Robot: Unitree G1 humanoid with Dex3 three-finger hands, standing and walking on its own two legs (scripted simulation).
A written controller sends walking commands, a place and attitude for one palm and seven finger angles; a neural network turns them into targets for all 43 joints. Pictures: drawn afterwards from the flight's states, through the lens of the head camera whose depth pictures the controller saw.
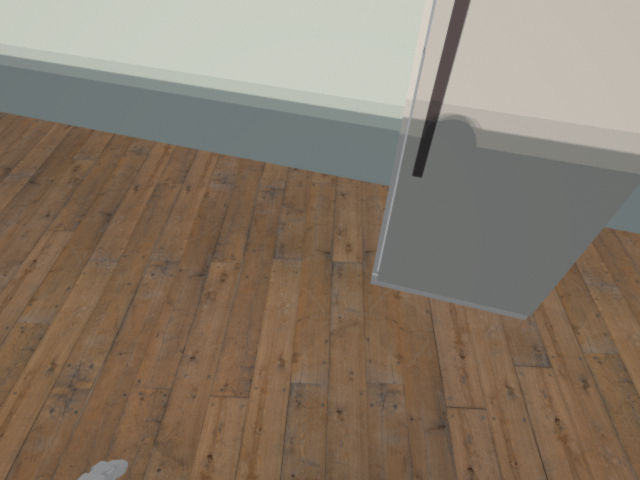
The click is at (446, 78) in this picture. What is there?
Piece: fridge door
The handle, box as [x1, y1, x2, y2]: [412, 0, 469, 177]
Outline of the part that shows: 469,0 455,0 413,169 412,175 421,177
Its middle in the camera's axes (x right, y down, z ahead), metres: +0.25 -0.32 +0.81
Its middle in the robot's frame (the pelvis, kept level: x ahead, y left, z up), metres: +0.85 -0.20 +0.09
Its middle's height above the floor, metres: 0.86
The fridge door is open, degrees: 0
